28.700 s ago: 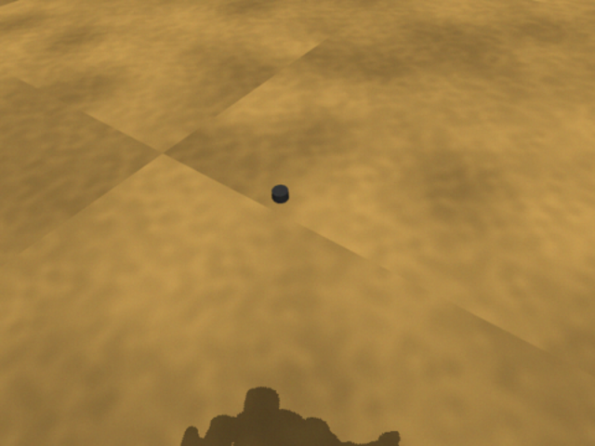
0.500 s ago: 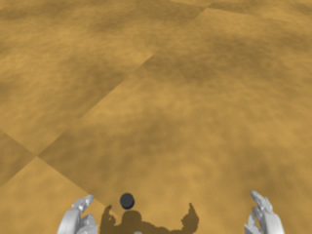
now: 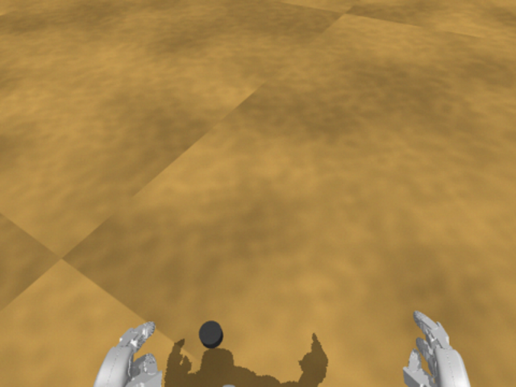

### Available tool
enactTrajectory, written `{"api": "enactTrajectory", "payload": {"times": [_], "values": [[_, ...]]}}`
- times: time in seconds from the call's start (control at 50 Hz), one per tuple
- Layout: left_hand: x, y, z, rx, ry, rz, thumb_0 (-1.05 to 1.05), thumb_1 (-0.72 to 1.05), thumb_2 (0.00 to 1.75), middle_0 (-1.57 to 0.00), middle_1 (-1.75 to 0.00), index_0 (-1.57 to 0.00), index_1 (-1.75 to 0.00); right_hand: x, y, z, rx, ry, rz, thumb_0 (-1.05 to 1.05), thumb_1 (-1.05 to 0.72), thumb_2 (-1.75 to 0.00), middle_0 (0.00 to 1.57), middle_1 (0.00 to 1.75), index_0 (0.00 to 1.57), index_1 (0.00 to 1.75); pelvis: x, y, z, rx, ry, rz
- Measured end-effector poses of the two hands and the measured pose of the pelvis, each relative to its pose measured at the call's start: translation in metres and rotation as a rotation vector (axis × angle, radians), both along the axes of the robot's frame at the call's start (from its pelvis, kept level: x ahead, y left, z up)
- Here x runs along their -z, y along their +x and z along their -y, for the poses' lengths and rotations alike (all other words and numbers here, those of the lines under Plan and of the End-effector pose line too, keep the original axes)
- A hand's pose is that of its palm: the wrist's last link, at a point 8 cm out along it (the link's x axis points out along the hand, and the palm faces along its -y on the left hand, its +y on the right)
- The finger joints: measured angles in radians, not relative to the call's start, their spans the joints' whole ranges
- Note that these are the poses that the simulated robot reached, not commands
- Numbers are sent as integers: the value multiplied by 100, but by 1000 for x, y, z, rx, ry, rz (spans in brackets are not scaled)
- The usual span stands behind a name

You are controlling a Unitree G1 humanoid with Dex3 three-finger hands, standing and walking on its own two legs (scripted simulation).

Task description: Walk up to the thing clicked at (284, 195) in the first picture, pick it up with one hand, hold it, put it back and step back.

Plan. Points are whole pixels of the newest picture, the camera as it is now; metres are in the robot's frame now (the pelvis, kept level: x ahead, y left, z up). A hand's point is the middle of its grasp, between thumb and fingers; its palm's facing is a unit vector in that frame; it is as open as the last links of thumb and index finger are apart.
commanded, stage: home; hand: left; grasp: from above
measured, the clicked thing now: (211, 334) +0.43 +0.22 -0.69
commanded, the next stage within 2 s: stand in 0.80 s
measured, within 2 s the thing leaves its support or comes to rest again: neither
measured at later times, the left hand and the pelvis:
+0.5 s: hand (159, 377) +0.16 +0.18 -0.04, palm faces +0.05 -0.98 -0.20, open 7.4 cm; pelvis +0.00 +0.00 +0.00, yaw +0 degrees
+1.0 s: hand (149, 381) +0.17 +0.20 -0.07, palm faces +0.01 -0.95 -0.30, open 7.4 cm; pelvis -0.01 +0.00 +0.01, yaw +0 degrees
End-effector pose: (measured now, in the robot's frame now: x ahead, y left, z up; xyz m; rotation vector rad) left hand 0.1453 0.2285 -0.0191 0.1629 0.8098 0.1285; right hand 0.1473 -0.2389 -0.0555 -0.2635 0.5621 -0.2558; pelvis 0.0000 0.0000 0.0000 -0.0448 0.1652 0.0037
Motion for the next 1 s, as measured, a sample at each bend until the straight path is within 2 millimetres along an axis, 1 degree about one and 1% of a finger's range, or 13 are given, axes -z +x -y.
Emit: {"api": "enactTrajectory", "payload": {"times": [0.44,0.9,0.92,0.96,1.0], "values": [[0,2,0,1,4,1,1,91,90,-20,-30,-20,-30,2,0,4,13,-5,-19,2,-90,-90,21,30,21,30,0,3,1,1,0,-7],[0,1,-2,5,4,2,1,91,90,-20,-30,-20,-30,1,-1,0,15,-1,-14,2,-90,-90,21,30,21,30,1,1,-2,2,-4,-5],[2,3,-4,21,28,17,1,91,90,-20,-30,-20,-30,3,-2,0,-8,-16,-41,2,-90,-90,20,30,21,30,0,-1,-3,1,-1,16],[14,6,-11,42,77,36,1,91,90,-20,-30,-20,-30,13,-5,2,-84,-41,-172,1,-90,-90,20,30,21,30,-5,-5,-2,3,16,64],[25,5,-21,41,107,11,1,91,90,-20,-31,-20,-30,20,-11,7,-132,-50,-293,1,-90,-90,21,30,21,30,-10,-7,-3,4,29,90]]}}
